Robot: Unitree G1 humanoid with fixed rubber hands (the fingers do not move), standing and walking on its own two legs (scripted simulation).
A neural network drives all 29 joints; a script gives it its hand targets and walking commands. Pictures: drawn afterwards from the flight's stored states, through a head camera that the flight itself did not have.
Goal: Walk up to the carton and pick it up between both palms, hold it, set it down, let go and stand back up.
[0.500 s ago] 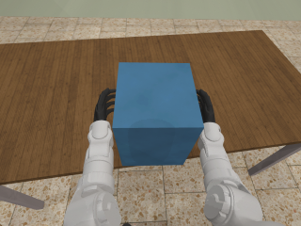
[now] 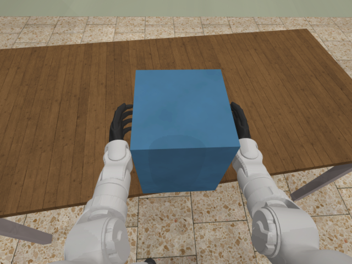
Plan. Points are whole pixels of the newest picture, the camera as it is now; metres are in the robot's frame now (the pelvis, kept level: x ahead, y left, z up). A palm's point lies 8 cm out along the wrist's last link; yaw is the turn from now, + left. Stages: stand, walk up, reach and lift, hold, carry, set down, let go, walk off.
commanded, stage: set down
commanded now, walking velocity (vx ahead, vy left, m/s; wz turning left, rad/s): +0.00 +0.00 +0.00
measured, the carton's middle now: (179, 135) +0.40 +0.04 +0.00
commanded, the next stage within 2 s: none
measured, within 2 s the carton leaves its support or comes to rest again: neither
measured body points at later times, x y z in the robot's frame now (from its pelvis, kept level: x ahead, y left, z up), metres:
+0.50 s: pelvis -0.02 -0.01 -0.01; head +0.01 +0.01 +0.44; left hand +0.38 +0.24 +0.07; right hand +0.43 -0.16 +0.08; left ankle +0.02 +0.11 -0.74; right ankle -0.01 -0.10 -0.74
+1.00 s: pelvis -0.03 -0.02 +0.00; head -0.02 +0.00 +0.45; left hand +0.40 +0.21 +0.16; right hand +0.44 -0.16 +0.16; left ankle +0.02 +0.11 -0.74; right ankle -0.01 -0.10 -0.74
